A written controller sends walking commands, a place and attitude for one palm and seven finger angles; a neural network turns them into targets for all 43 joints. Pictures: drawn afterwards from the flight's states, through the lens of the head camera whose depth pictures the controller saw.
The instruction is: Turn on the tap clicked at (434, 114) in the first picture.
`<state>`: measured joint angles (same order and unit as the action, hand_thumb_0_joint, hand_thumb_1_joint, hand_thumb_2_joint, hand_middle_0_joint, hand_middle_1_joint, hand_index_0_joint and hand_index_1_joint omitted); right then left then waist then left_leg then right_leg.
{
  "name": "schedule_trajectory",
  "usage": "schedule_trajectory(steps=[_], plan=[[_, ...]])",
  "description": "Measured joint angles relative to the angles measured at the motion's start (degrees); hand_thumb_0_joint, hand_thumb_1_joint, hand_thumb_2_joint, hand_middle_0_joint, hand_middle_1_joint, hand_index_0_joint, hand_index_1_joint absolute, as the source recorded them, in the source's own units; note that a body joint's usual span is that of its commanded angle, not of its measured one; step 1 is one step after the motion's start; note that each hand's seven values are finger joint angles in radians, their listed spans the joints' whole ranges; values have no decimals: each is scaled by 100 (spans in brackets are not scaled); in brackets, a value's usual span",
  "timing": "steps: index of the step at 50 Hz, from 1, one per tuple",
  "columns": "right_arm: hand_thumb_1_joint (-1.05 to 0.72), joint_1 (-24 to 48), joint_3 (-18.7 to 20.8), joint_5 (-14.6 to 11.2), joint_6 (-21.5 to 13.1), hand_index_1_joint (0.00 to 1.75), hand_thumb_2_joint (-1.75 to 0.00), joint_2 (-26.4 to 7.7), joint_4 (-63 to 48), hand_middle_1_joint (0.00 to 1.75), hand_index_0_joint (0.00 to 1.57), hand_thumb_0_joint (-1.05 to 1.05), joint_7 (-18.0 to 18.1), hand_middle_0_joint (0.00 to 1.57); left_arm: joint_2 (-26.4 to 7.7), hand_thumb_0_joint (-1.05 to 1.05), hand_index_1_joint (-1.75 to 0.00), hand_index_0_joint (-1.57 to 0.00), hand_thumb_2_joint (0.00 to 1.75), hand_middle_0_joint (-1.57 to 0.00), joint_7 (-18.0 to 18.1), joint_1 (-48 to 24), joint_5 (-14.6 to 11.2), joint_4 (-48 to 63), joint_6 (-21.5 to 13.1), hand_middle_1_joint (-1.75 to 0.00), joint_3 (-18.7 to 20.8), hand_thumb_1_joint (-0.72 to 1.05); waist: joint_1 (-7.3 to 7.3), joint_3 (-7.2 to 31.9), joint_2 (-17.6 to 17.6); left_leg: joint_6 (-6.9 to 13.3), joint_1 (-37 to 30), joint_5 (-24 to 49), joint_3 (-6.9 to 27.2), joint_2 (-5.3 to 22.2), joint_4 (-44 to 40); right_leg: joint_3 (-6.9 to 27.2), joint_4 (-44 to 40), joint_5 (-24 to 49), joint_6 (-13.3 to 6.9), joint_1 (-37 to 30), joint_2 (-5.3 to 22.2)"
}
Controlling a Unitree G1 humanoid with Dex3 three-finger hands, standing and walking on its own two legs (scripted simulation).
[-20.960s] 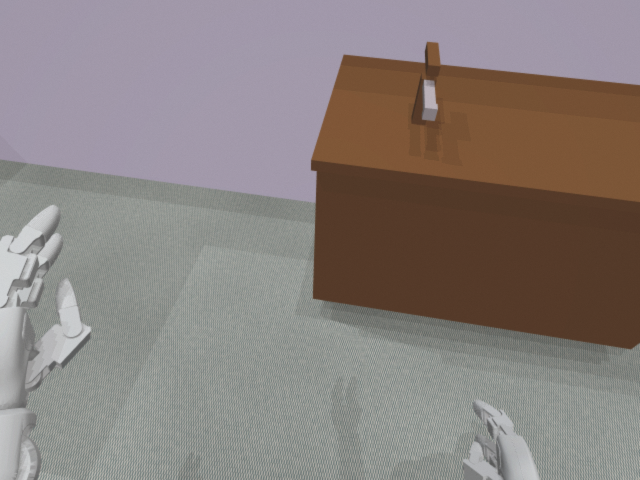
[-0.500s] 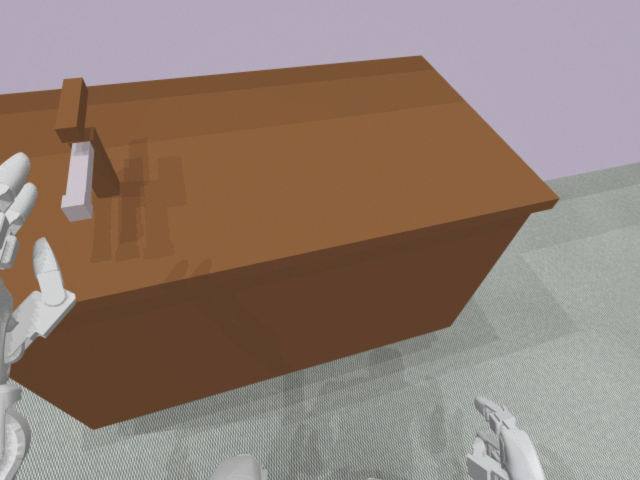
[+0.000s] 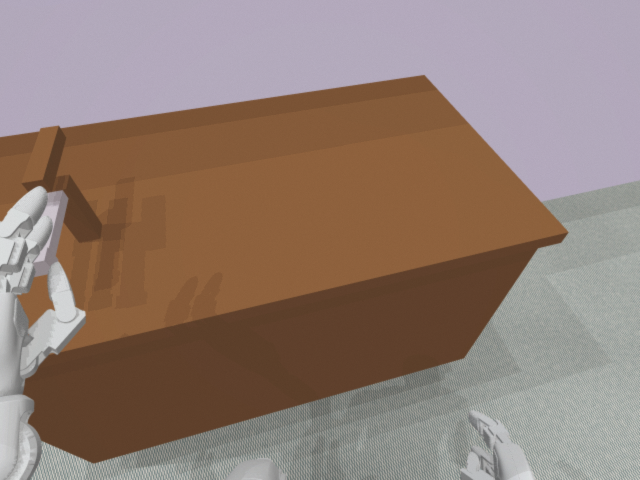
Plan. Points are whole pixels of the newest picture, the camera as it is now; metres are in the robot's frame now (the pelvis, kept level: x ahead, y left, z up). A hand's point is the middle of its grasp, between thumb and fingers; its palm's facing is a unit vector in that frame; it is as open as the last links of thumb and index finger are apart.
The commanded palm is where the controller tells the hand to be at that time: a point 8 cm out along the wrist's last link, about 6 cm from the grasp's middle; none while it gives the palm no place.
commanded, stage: come to a stop and stand still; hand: left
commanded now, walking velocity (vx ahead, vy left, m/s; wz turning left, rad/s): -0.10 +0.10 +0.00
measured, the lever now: (40, 262) +0.35 +0.42 +0.06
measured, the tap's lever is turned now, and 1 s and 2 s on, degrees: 0 0 0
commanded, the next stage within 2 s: look again from close up in 1.28 s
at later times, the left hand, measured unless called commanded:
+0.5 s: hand (62, 289) +0.24 +0.26 +0.17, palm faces +0.38 -0.87 -0.33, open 7.4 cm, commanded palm +0.19 +0.30 +0.18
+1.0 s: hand (55, 275) +0.27 +0.30 +0.15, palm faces +0.32 -0.83 -0.46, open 7.4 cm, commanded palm +0.20 +0.33 +0.18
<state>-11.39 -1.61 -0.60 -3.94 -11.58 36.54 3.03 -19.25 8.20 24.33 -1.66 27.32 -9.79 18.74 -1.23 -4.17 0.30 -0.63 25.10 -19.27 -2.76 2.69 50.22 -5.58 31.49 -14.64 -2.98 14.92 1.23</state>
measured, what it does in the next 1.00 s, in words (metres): steps on the spot: left foot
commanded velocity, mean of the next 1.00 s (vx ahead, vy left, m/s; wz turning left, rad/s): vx -0.04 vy -0.01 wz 0.00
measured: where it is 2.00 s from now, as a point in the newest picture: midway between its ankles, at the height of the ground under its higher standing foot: outside the picture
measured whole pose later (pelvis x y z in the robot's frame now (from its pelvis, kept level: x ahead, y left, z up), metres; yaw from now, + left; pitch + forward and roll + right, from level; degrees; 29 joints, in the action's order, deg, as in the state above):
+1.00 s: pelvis +0.03 +0.05 +0.00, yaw -3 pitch +0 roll -1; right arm -15.2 -1.5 -0.5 -7.1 -13.0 33.0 2.8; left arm -22.6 6.1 23.7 -0.4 26.4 -8.7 22.4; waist -0.6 -5.7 -0.7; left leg 2.8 17.1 -12.1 -6.4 1.3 28.8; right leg -1.6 26.1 -12.8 1.7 13.4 1.4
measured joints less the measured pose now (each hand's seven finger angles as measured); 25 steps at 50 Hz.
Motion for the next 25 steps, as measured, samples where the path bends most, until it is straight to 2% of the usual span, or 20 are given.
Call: schedule_trajectory(steps=[5,8,12,19,25], plan=[[-91,-10,154,13,-119,30,-90,-150,-233,30,20,1,57,20,-222,2,-30,-21,90,-22,85,262,-87,499,-48,-30,148,88,54,-63,26,10,-771,937,10,-19,-1888,14,100,-157,81,-75,-81],[-91,44,231,-44,-80,30,-90,-122,-202,30,20,1,114,20,-313,2,-30,-21,90,-22,97,187,-111,481,-49,-30,215,88,7,-17,-63,1,-894,711,-52,-57,-1969,77,118,-202,111,-126,-43],[-91,81,131,-43,-69,30,-90,-66,-272,30,20,1,157,20,-285,2,-30,-21,90,-22,105,138,-122,212,53,-30,262,88,0,162,-62,40,-929,718,-113,-15,-2077,139,-197,-78,191,-229,-96],[-91,130,-90,26,-113,30,-90,128,-345,30,20,1,174,20,-52,2,-30,-21,90,-21,94,80,-129,117,312,-30,-31,89,-40,296,-90,69,-980,846,-150,25,-2329,175,-671,192,230,-363,-158],[-90,131,-177,63,-75,30,-90,223,-362,30,20,1,161,21,-109,2,-30,-21,90,-22,58,136,-161,287,329,-30,-92,89,-53,331,-67,83,-972,951,-144,47,-2451,169,-942,380,242,-424,-193]])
